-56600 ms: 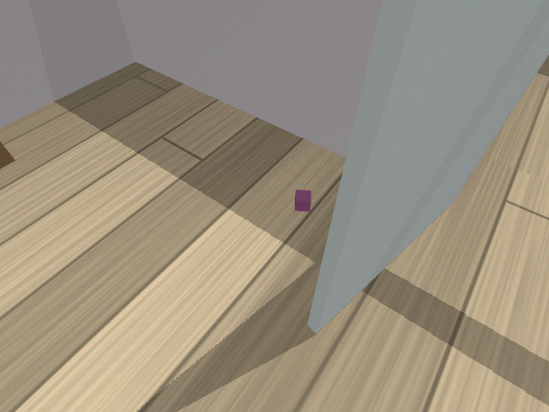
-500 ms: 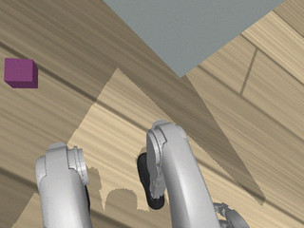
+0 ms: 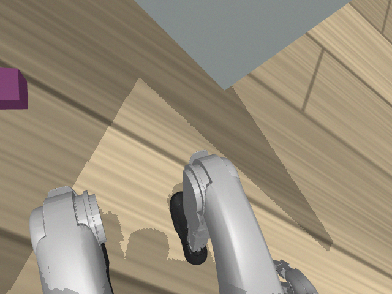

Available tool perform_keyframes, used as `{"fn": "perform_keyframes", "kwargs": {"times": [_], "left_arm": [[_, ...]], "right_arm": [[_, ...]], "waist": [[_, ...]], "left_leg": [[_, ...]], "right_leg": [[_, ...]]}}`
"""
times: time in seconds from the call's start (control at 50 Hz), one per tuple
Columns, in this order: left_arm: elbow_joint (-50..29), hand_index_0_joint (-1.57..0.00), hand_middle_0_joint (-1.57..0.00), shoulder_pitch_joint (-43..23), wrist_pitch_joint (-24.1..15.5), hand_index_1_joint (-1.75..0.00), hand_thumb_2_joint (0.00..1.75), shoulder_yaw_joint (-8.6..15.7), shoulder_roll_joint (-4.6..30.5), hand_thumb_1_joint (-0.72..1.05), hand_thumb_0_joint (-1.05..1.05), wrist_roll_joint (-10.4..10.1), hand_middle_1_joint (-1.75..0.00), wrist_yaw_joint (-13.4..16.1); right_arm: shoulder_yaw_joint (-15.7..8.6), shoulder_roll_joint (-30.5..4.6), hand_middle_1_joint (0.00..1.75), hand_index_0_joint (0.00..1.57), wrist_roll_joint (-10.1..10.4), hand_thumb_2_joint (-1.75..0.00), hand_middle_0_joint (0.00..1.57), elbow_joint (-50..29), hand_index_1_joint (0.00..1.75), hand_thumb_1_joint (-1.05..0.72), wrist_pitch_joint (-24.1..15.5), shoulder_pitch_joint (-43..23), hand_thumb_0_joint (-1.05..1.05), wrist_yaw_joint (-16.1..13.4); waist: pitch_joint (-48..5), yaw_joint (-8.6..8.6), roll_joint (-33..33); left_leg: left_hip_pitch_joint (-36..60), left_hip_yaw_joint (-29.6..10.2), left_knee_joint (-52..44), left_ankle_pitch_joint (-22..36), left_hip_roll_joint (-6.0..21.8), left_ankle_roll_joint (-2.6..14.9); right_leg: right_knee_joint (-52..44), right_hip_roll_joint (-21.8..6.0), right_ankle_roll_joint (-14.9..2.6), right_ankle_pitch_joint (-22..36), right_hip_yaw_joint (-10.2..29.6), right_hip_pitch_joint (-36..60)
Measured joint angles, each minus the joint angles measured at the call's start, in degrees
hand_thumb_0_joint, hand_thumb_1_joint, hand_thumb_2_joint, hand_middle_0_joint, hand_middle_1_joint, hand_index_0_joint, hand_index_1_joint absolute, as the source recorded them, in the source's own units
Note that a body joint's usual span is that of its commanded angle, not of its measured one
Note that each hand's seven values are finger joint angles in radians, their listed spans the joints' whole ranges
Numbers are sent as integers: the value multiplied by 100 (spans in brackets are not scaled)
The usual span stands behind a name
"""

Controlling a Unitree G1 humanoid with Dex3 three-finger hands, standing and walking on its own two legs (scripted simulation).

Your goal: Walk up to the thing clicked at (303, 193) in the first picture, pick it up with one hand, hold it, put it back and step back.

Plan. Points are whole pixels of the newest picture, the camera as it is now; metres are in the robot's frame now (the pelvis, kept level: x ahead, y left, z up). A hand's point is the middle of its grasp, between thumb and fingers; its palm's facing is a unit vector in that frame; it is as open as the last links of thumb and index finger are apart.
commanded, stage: approach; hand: left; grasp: from above
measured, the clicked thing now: (4, 89) +0.55 +0.27 -0.30
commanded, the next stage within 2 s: close in in 0.74 s
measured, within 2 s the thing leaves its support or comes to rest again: neither
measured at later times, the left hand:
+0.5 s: hand out of the picture +0.54 +0.24 -0.16, palm faces -0.51 +0.01 -0.86, open 13.7 cm
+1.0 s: hand out of the picture +0.54 +0.30 -0.15, palm faces -0.42 +0.02 -0.91, open 13.6 cm
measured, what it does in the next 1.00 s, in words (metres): stands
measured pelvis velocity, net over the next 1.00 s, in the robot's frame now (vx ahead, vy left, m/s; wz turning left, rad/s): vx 0.00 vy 0.01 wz -0.02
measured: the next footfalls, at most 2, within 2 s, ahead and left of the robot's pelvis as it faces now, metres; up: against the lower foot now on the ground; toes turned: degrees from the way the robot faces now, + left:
none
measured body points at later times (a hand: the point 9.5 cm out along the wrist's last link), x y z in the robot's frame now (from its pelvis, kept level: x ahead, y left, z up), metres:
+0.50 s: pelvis +0.00 +0.00 +0.01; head +0.27 +0.05 +0.36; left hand +0.56 +0.24 -0.11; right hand -0.02 -0.26 -0.08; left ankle +0.06 +0.12 -0.30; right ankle +0.11 -0.13 -0.30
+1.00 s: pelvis +0.00 +0.01 +0.00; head +0.26 +0.10 +0.35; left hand +0.56 +0.30 -0.10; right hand +0.03 -0.27 -0.07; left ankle +0.06 +0.12 -0.30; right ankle +0.11 -0.13 -0.30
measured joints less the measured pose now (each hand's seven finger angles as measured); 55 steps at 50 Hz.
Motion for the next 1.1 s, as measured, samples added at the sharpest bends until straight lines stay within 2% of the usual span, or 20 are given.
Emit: {"fn": "perform_keyframes", "kwargs": {"times": [0.12,0.26,0.34,0.4,0.46,0.52,0.58,0.64,0.72,0.82,0.88,0.94,1.0,1.1], "left_arm": [[152,-12,-8,-400,168,-102,90,-319,-254,-43,-1,137,-108,195],[337,-13,-8,-761,772,-103,89,-222,-432,-43,-1,300,-110,459],[284,-12,-8,-737,1193,-103,90,-165,-457,-43,0,165,-110,356],[204,-12,-7,-612,1396,-103,90,-156,-448,-43,0,-87,-109,97],[126,-12,-7,-438,1410,-103,90,-187,-386,-44,0,-379,-109,-264],[33,-12,-7,-256,1197,-103,90,-191,-265,-44,0,-605,-109,-578],[-9,-12,-7,-155,814,-103,89,-197,-115,-43,0,-693,-109,-723],[-29,-13,-8,-140,380,-103,89,-243,18,-43,0,-638,-110,-652],[-83,-13,-8,-191,-4,-104,88,-276,111,-42,0,-336,-111,-323],[-214,-13,-8,-231,33,-104,90,-201,85,-43,-1,46,-111,93],[-206,-12,-8,-285,249,-105,92,-139,78,-43,-1,162,-111,204],[-67,-12,-8,-428,521,-104,92,-190,112,-44,-1,134,-110,138],[17,-12,-8,-553,717,-104,91,-319,156,-43,-1,12,-110,-117],[62,-12,-7,-585,643,-103,90,-494,194,-42,-1,-231,-110,-627]], "right_arm": [[43,16,30,20,-24,-89,20,5,30,-92,-104,28,0,4],[122,18,30,20,49,-89,20,-179,30,-92,-127,164,0,4],[182,-14,30,20,168,-89,20,-294,30,-92,-67,286,0,11],[245,-35,30,20,258,-89,20,-334,30,-92,21,331,0,10],[311,-52,30,20,320,-89,20,-353,30,-92,100,331,0,-14],[379,-80,30,20,323,-89,20,-390,30,-92,155,293,0,-59],[444,-124,30,20,281,-89,20,-420,30,-92,183,239,0,-114],[473,-159,30,20,195,-89,20,-419,30,-92,185,169,0,-169],[456,-179,30,20,46,-89,20,-361,30,-92,155,49,0,-181],[314,-135,30,20,-35,-89,20,-294,30,-92,69,-35,0,-127],[226,-98,30,20,-5,-89,20,-305,30,-92,41,-51,0,-94],[205,-79,30,20,53,-89,20,-323,30,-92,21,-69,0,-69],[224,-62,30,20,120,-89,20,-357,30,-92,28,-59,0,-59],[352,-43,30,20,157,-89,20,-414,30,-92,145,1,0,-86]], "waist": [[27,-163,-42],[-27,-517,80],[-51,-617,228],[-15,-612,318],[58,-574,356],[183,-507,316],[287,-420,212],[372,-318,66],[434,-217,-124],[275,-205,-202],[104,-237,-141],[-14,-277,-48],[-55,-304,38],[56,-325,80]], "left_leg": [[-63,-19,26,18,-7,-12],[-135,-31,-20,28,28,-14],[-125,-5,-78,23,74,-5],[-69,18,-127,28,103,7],[-9,37,-161,51,111,13],[39,29,-155,88,101,8],[27,-10,-104,133,75,-14],[-6,-68,-23,159,47,-38],[-25,-122,78,152,14,-43],[-70,-137,115,109,-17,-29],[-100,-118,77,84,-20,3],[-109,-79,22,71,-12,53],[-109,-35,-34,76,0,101],[-61,-8,-82,111,4,148]], "right_leg": [[13,0,-28,20,-18,-53],[-44,30,-29,66,-30,-149],[-95,64,-19,95,-7,-179],[-134,84,6,117,13,-150],[-155,89,4,141,29,-105],[-147,84,2,171,23,-52],[-112,72,-10,204,-9,-41],[-62,63,-14,225,-56,-40],[-3,50,-2,210,-100,-11],[14,24,-25,143,-119,-10],[-27,12,-24,104,-111,-22],[-85,9,3,81,-84,-16],[-145,11,19,78,-53,-3],[-212,10,30,100,-39,75]]}}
